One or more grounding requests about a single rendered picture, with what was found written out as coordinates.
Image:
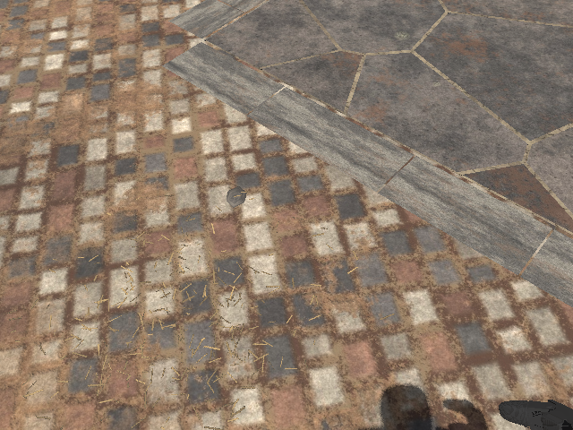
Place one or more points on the robot right hand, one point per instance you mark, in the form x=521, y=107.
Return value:
x=550, y=415

